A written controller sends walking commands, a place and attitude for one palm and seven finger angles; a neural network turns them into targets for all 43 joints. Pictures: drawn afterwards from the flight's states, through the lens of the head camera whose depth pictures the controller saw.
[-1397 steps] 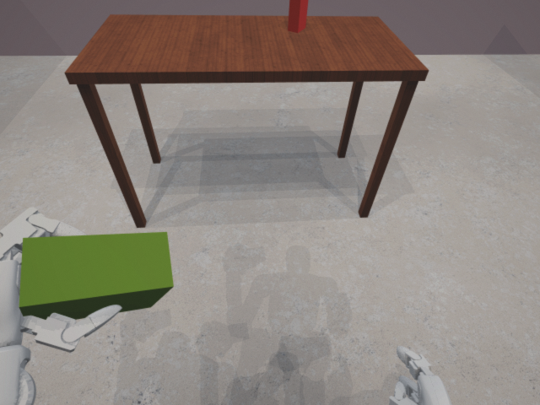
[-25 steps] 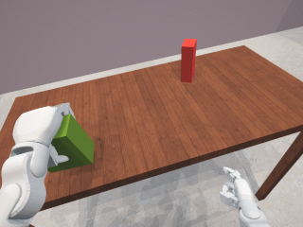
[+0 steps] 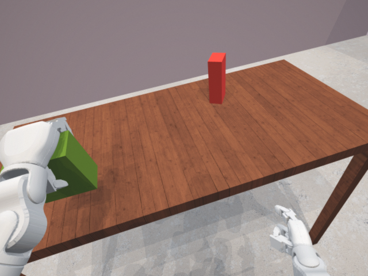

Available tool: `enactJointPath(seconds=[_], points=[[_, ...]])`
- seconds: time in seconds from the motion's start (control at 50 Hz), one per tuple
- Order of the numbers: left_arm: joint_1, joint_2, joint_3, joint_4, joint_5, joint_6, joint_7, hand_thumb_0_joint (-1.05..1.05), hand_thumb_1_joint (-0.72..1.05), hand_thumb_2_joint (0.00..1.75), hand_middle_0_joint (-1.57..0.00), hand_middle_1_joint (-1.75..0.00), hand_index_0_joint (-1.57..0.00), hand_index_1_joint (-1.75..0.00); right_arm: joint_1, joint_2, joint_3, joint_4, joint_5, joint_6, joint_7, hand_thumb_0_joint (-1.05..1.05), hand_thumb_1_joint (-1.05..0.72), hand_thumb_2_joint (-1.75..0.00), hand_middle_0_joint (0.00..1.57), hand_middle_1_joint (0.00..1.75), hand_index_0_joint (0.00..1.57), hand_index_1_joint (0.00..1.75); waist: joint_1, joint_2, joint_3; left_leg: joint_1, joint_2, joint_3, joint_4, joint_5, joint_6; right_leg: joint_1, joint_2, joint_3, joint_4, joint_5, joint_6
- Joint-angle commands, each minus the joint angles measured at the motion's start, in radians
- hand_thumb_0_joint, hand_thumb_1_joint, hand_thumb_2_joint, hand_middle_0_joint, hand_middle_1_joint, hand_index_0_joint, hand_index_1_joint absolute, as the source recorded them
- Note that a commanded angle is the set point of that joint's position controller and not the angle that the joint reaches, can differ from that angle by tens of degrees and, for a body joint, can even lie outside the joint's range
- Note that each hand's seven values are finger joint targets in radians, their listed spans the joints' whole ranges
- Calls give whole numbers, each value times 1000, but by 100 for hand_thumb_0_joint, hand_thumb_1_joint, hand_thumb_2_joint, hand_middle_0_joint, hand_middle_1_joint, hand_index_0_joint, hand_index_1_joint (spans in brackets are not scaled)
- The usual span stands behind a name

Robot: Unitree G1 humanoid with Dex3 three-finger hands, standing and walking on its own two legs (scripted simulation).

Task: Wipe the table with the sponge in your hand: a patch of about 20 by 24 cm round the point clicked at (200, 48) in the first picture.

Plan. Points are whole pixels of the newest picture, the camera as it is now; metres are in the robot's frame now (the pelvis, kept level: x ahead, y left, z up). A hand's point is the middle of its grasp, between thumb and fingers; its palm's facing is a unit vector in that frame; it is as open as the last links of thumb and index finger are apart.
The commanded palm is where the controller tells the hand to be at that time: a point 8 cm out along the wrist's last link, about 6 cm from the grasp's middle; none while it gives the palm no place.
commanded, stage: move the sponge above the wiping area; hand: left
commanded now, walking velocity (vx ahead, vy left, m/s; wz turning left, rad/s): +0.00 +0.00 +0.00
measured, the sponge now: (62, 174) +0.24 +0.31 +0.13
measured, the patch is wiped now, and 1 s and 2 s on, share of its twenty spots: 0.00 0.00 0.00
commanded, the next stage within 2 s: none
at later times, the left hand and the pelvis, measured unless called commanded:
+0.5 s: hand (51, 148) +0.26 +0.32 +0.19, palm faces +0.27 -0.06 -0.96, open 10.2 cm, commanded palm +0.21 +0.30 +0.23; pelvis +0.00 +0.02 +0.00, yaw +0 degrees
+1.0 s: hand (67, 155) +0.28 +0.31 +0.16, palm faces +0.18 -0.15 -0.97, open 10.2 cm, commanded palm +0.23 +0.29 +0.21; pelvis +0.02 +0.04 +0.01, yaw +0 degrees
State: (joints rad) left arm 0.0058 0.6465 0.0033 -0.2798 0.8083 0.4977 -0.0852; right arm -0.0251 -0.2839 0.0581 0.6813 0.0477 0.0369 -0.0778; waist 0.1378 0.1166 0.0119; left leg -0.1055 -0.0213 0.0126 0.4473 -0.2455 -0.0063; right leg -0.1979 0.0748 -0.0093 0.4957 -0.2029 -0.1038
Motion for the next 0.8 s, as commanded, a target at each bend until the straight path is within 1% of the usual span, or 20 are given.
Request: enactJointPath(seconds=[0.0, 0.04, 0.08, 0.16, 0.22, 0.24, 0.26, 0.32, 0.34, 0.36, 0.44, 0.46, 0.54, 0.58, 0.64, 0.68, 0.72, 0.74, 0.76, 0.78], points=[[-227, 212, 169, -64, -18, 32, 8, 0, 10, 130, -120, -160, -120, -160, -259, -77, -25, -194, 9, -60, -13, 0, -90, -90, 20, 30, 20, 30, -6, -116, -133, -115, -11, -63, -20, 126, 35, 121, -131, 269, -167, -55, 46], [-217, 187, 144, -36, -21, 32, -17, 0, 10, 130, -120, -160, -120, -160, -291, -71, -21, -201, 21, -74, -19, 0, -90, -90, 20, 30, 20, 30, -21, -133, -85, -127, -10, -64, -3, 85, 34, 66, -129, 311, -198, -154, 42], [-266, 155, 80, -53, -6, 13, -39, 0, 10, 130, -120, -160, -120, -160, -257, -76, -20, -206, 21, -75, -27, 0, -90, -90, 20, 30, 20, 30, -38, -120, -107, -112, -14, -60, -13, 54, 44, 54, -134, 262, -198, -193, 55], [-402, 200, 66, -112, 58, -42, -35, 0, 10, 130, -120, -160, -120, -160, -263, -74, -18, -219, 4, -108, -46, 0, -90, -90, 20, 30, 20, 30, -29, -72, -185, -84, -23, -64, -21, 26, 49, 77, -127, 244, -176, -248, 41], [-467, 285, 144, -126, 111, -104, 1, 0, 10, 130, -120, -160, -120, -160, -242, -63, -20, -198, -12, -112, -49, 0, -90, -90, 20, 30, 20, 30, -6, -47, -243, -57, -30, -82, -43, 76, 45, 116, -117, 239, -157, -186, 29], [-488, 368, 232, -155, 116, -120, 30, 0, 10, 130, -120, -160, -120, -160, -258, -58, -21, -199, -13, -128, -51, 0, -90, -90, 20, 30, 20, 30, 13, -25, -282, -51, -29, -87, -37, 77, 40, 144, -111, 294, -158, -207, 12], [-483, 334, 220, -141, 110, -132, 52, 0, 10, 130, -120, -160, -120, -160, -240, -54, -24, -197, -25, -131, -50, 0, -90, -90, 20, 30, 20, 30, 21, -29, -300, -62, -27, -81, -31, 113, 40, 182, -119, 260, -141, -154, 11], [-425, 270, 223, -47, 78, -116, 103, 0, 10, 130, -120, -160, -120, -160, -219, -54, -31, -161, -12, -118, -32, 0, -90, -90, 20, 30, 20, 30, 24, -35, -224, -61, -14, -91, -71, 148, 27, 141, -102, 225, -141, -47, 6], [-405, 271, 240, -32, 65, -87, 114, 0, 10, 130, -120, -160, -120, -160, -249, -56, -30, -165, -6, -120, -24, 0, -90, -90, 20, 30, 20, 30, 34, -25, -198, -70, -14, -93, -72, 136, 22, 133, -98, 260, -149, -69, -4], [-387, 209, 197, -12, 48, -62, 113, 0, 10, 130, -120, -160, -120, -160, -234, -63, -36, -161, -8, -109, -17, 0, -90, -90, 20, 30, 20, 30, 26, -40, -206, -78, -5, -79, -78, 151, 25, 150, -100, 206, -134, -17, 4], [-257, 93, 111, -26, 13, 14, 62, 0, 10, 130, -120, -160, -120, -160, -279, -60, -23, -190, 13, -89, -2, 0, -90, -90, 20, 30, 20, 30, 9, -76, -130, -84, -3, -72, -93, 153, 24, 101, -93, 186, -145, 16, 18], [-225, 38, 56, -26, -1, 27, 41, 0, 10, 130, -120, -160, -120, -160, -252, -67, -24, -197, 10, -81, -2, 0, -90, -90, 20, 30, 20, 30, 0, -90, -133, -92, 4, -65, -98, 130, 29, 108, -98, 141, -144, 13, 30], [-262, 31, 10, -114, 28, 41, 7, 0, 10, 130, -120, -160, -120, -160, -272, -59, -14, -224, 23, -79, -10, 0, -90, -90, 20, 30, 20, 30, -19, -141, -150, -69, 0, -75, -103, 81, 41, 73, -81, 146, -149, -53, 36], [-336, 64, 2, -149, 66, 25, 11, 0, 10, 130, -120, -160, -120, -160, -247, -66, -15, -221, 13, -80, -14, 0, -90, -90, 20, 30, 20, 30, -20, -111, -205, -49, -3, -83, -114, 97, 46, 99, -82, 114, -129, -33, 39], [-508, 191, 62, -240, 154, -4, 40, 0, 10, 130, -120, -160, -120, -160, -271, -64, -12, -215, -3, -85, -23, 0, -90, -90, 20, 30, 20, 30, -6, 8, -277, -15, -7, -106, -122, 134, 46, 147, -57, 167, -100, 6, 8], [-516, 170, 50, -217, 188, -30, 70, 0, 10, 130, -120, -160, -120, -160, -233, -49, -15, -198, -15, -94, -16, 0, -90, -90, 20, 30, 20, 30, 6, 29, -314, 5, -3, -117, -128, 225, 40, 179, -55, 137, -85, 67, 2], [-486, 150, 54, -173, 188, -35, 88, 0, 10, 130, -120, -160, -120, -160, -225, -46, -18, -179, -16, -83, -6, 0, -90, -90, 20, 30, 20, 30, 14, 2, -294, 11, 3, -126, -137, 277, 31, 182, -50, 134, -98, 109, -2], [-475, 179, 98, -164, 178, -21, 99, 0, 10, 130, -120, -160, -120, -160, -252, -48, -16, -183, -10, -88, -4, 0, -90, -90, 20, 30, 20, 30, 24, 5, -283, 5, 1, -127, -138, 256, 33, 191, -41, 177, -105, 98, -16], [-464, 94, 39, -125, 154, -8, 101, 0, 10, 130, -120, -160, -120, -160, -239, -40, -14, -178, -10, -86, 2, 0, -90, -90, 20, 30, 20, 30, 13, -37, -256, -5, 0, -110, -138, 275, 30, 187, -53, 129, -113, 122, -7], [-421, 85, 44, -87, 134, 6, 104, 0, 10, 130, -120, -160, -120, -160, -241, -39, -19, -167, -3, -83, 9, 0, -90, -90, 20, 30, 20, 30, 16, -58, -237, -5, 3, -105, -136, 279, 25, 169, -60, 126, -121, 123, 1]])
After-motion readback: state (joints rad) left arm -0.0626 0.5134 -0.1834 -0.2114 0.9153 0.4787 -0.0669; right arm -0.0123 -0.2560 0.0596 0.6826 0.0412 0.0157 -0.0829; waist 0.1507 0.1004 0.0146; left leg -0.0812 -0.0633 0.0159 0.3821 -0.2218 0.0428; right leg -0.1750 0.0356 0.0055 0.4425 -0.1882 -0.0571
